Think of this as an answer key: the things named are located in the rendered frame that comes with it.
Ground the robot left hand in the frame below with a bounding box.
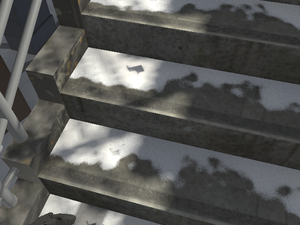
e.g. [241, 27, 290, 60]
[27, 212, 76, 225]

